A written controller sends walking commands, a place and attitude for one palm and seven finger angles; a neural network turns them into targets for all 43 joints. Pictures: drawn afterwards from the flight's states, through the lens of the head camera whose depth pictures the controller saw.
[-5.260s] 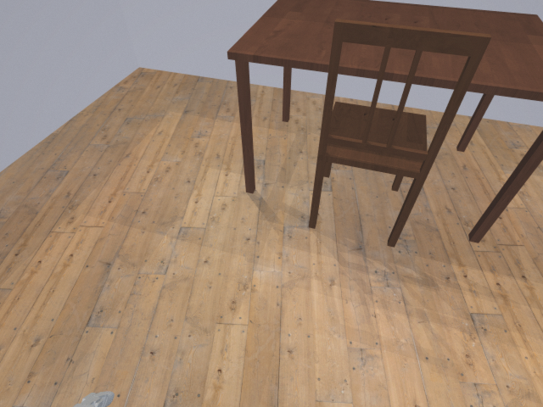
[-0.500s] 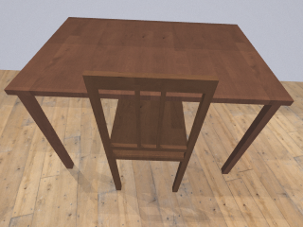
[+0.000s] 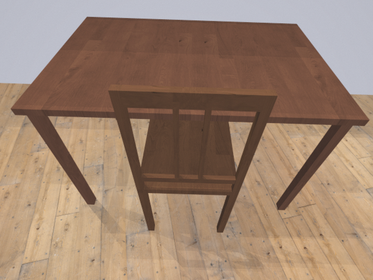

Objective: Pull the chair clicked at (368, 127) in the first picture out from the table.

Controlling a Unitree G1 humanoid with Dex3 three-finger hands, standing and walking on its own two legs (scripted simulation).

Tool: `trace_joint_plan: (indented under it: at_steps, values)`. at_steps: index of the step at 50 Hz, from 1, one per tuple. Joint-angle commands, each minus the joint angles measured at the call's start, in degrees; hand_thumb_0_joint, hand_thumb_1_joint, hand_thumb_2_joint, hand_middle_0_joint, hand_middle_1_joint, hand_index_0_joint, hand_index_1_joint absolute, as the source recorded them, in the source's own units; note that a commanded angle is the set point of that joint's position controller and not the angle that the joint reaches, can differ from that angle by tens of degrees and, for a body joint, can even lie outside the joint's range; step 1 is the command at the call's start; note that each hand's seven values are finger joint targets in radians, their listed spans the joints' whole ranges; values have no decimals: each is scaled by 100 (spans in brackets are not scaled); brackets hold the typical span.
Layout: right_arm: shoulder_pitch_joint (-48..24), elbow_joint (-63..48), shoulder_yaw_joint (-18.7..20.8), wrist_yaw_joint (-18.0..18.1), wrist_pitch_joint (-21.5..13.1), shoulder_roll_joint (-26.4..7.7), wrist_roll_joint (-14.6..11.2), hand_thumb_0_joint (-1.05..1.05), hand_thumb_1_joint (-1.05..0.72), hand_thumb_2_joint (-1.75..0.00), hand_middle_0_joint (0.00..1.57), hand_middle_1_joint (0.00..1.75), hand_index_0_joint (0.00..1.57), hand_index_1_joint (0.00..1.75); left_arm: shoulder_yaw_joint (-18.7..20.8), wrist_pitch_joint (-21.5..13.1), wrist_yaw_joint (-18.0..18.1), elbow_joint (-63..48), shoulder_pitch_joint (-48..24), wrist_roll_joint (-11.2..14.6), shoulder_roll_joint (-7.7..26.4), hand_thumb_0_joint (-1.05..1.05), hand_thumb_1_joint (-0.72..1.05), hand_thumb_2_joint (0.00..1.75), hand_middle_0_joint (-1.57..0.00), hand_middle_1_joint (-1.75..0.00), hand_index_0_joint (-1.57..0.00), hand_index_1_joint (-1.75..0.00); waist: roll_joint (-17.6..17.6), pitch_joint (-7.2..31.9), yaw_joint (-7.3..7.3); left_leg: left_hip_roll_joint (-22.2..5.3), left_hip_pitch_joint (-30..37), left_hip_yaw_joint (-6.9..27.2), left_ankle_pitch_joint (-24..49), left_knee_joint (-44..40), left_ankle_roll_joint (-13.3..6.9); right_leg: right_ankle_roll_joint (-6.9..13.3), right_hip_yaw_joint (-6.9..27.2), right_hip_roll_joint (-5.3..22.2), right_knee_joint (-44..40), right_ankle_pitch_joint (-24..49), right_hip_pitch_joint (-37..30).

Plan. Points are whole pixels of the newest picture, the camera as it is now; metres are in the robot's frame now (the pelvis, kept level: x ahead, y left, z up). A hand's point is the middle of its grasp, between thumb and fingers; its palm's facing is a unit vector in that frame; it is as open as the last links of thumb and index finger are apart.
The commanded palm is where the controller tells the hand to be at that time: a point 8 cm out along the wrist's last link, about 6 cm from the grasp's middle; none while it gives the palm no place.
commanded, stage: look again from close up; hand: left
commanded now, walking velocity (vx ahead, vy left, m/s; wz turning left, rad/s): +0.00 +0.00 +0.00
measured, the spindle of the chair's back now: (176, 147) +0.51 +0.07 -0.07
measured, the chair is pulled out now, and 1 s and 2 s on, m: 0.00 0.00 0.00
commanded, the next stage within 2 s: shuffle to correct the standing spot in 0.26 s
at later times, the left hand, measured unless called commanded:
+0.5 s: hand out of the picture -0.03 +0.16 -0.18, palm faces +0.05 -0.99 -0.15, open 7.4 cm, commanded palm none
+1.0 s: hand out of the picture +0.06 +0.16 -0.18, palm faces +0.11 -0.97 -0.23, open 7.3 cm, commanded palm none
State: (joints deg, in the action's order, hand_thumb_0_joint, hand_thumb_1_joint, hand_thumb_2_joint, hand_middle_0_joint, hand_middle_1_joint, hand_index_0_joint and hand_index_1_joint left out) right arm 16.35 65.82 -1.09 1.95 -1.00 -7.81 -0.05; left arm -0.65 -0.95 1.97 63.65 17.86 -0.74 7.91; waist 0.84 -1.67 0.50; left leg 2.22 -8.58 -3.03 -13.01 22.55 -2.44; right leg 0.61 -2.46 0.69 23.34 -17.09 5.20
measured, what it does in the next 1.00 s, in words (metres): shifts its weight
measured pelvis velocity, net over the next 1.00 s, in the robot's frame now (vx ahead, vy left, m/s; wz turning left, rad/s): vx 0.07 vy -0.01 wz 0.05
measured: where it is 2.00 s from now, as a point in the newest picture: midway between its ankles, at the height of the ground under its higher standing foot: outside the picture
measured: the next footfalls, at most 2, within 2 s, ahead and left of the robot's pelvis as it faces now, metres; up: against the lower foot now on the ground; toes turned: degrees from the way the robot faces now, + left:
none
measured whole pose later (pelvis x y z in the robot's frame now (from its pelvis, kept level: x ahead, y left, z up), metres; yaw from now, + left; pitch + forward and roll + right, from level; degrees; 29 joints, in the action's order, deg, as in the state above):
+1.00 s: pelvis +0.07 -0.01 -0.01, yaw +3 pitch -1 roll +1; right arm 18.0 65.8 -0.8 3.4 -1.6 -6.5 -0.1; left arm 1.3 -1.2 3.0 63.1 16.2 -0.8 7.3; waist -0.7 -3.3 0.3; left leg 2.6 -5.2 -0.1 -21.1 27.8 -1.4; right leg 1.4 -4.1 1.3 31.4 -20.4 8.6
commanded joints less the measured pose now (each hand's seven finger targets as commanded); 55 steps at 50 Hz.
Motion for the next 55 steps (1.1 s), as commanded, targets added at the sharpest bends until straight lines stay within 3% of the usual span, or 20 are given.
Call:
trace_joint_plan:
  at_steps: [1, 18, 20, 24, 28, 32, 35, 37, 39, 40, 41, 42, 43, 45, 47, 48, 49, 51, 52, 55]
  values:
    - [300, -174, 82, 28, -80, -542, 8, 0, -90, -90, 20, 30, 20, 30, 74, -44, 58, -92, 432, 22, 539, 0, 90, 90, -20, -30, -20, -30, -65, -248, 10, -734, 73, 703, 1086, -380, -39, 121, 435, 575, -395, 964, 433]
    - [386, -136, 89, 42, -97, -448, -3, 0, -90, -90, 20, 30, 20, 30, 69, -51, 73, -22, 600, 10, 414, 0, 90, 90, -20, -30, -20, -30, -10, -311, 15, -699, 30, 737, 1124, -375, -61, 116, 399, 589, -407, 957, 449]
    - [468, -94, 91, 36, -87, -487, 21, 0, -90, -90, 20, 30, 20, 30, 75, -55, 58, 12, 647, -1, 406, 0, 90, 90, -20, -30, -20, -30, -34, -205, -11, -671, 91, 731, 566, -330, -84, 157, 347, 546, -360, 464, 438]
    - [499, -117, 155, -1, -31, -508, 55, 0, -90, -90, 20, 30, 20, 30, 120, -20, 9, -20, 644, -50, 423, 0, 90, 90, -20, -30, -20, -30, -127, -593, -22, -620, -288, 784, -851, -392, -142, 251, 316, 478, -220, -667, 780]
    - [516, -172, 173, -13, -49, -464, 56, 0, -90, -90, 20, 30, 20, 30, 162, -34, -22, -45, 741, -66, 417, 0, 90, 90, -20, -30, -20, -30, -36, -916, 18, -591, -689, 846, -1061, -289, -214, 324, 358, 457, -126, -819, 840]
    - [520, -212, 143, 5, -147, -325, 40, 0, -90, -90, 20, 30, 20, 30, 210, -90, -13, 21, 923, -40, 459, 0, 90, 90, -20, -30, -20, -30, 283, -807, 79, -464, -801, 536, 105, 344, -225, 441, 443, 570, -51, 10, 457]
    - [506, -246, 144, 26, -208, -337, 64, 0, -90, -90, 20, 30, 20, 30, 258, -123, 21, 68, 1059, -25, 536, 0, 90, 90, -20, -30, -20, -30, 354, -449, 76, -366, -852, 327, 713, 812, -176, 560, 507, 733, 207, 1190, -1]
    - [548, -211, 157, 49, -243, -323, 54, 0, -90, -90, 20, 30, 20, 30, 276, -141, 26, 46, 1075, -18, 520, 0, 90, 90, -20, -30, -20, -30, 200, -323, 42, -384, -623, 297, 1117, 889, -206, 573, 382, 677, 527, 1945, 22]
    - [865, -64, 162, 114, -252, -390, 59, 0, -90, -90, 20, 30, 20, 30, 228, -154, 55, -25, 813, -9, 413, 0, 90, 90, -20, -30, -20, -30, -278, -56, -179, -587, 293, 580, 2625, 707, -266, 405, 43, 506, 1162, 2816, 540]
    - [1211, 46, 175, 164, -255, -497, 64, 0, -90, -90, 20, 30, 20, 30, 208, -170, 76, -97, 624, 5, 346, 0, 90, 90, -20, -30, -20, -30, -610, 195, -299, -874, 901, 923, 4111, 700, -432, 255, -166, 334, 1655, 2597, 851]
    - [1467, 142, 176, 201, -243, -604, 55, 0, -90, -90, 20, 30, 20, 30, 188, -157, 102, -207, 372, 34, 304, 0, 90, 90, -20, -30, -20, -30, -1015, 198, -354, -1247, 1268, 1376, 5739, 546, -692, 135, -258, 138, 2019, 859, 1272]
    - [1430, 187, 140, 223, -203, -586, 46, 0, -90, -90, 20, 30, 20, 30, 182, -115, 115, -280, 235, 45, 251, 0, 90, 90, -20, -30, -20, -30, -1228, -68, -286, -1584, 1373, 1621, 6902, 422, -900, 118, -106, 85, 2082, -975, 1694]
    - [1257, 155, 110, 230, -146, -547, 68, 0, -90, -90, 20, 30, 20, 30, 202, -47, 120, -304, 139, 46, 238, 0, 90, 90, -20, -30, -20, -30, -1050, -248, -207, -1635, 1210, 1593, 6967, 374, -920, 111, 42, 174, 1791, -1448, 1667]
    - [823, -6, 96, 226, -120, -518, 57, 0, -90, -90, 20, 30, 20, 30, 224, -2, 114, -241, 263, 61, 190, 0, 90, 90, -20, -30, -20, -30, -683, -344, 1, -1368, 875, 1263, 5918, 271, -660, 67, 56, 293, 827, -695, 1095]
    - [536, -151, 127, 211, -120, -542, -7, 0, -90, -90, 20, 30, 20, 30, 274, -53, 109, -71, 813, 29, 355, 0, 90, 90, -20, -30, -20, -30, -102, 12, 205, -975, 466, 893, 4434, 584, -226, 82, 87, 378, -26, 1693, 80]
    - [483, -223, 158, 190, -109, -527, -34, 0, -90, -90, 20, 30, 20, 30, 286, -90, 127, -29, 880, 29, 486, 0, 90, 90, -20, -30, -20, -30, 111, 123, 166, -743, -58, 728, 3008, 466, 2, 225, 514, 717, 205, 3275, -358]
    - [428, -257, 169, 162, -83, -444, -44, 0, -90, -90, 20, 30, 20, 30, 263, -98, 126, -42, 805, 33, 564, 0, 90, 90, -20, -30, -20, -30, 224, 104, 132, -590, -255, 663, 1706, 139, 113, 371, 671, 1023, 358, 3901, -388]
    - [363, -229, 179, 162, 7, -321, -10, 0, -90, -90, 20, 30, 20, 30, 245, -73, 128, -89, 545, 35, 543, 0, 90, 90, -20, -30, -20, -30, 575, -264, 69, -577, -260, 610, 1327, 27, 130, 404, 595, 983, 456, 4239, -100]
    - [363, -229, 183, 157, 24, -302, -8, 0, -90, -90, 20, 30, 20, 30, 240, -64, 133, -129, 547, 34, 560, 0, 90, 90, -20, -30, -20, -30, 507, -391, 87, -589, -319, 570, 1339, -10, 132, 369, 564, 951, 434, 4298, -39]
    - [358, -292, 204, 146, 26, -371, -10, 0, -90, -90, 20, 30, 20, 30, 280, -64, 179, -255, 533, 22, 686, 0, 90, 90, -20, -30, -20, -30, 370, 189, 106, -620, -106, 506, 1859, 90, 157, 326, 589, 999, 567, 4767, -354]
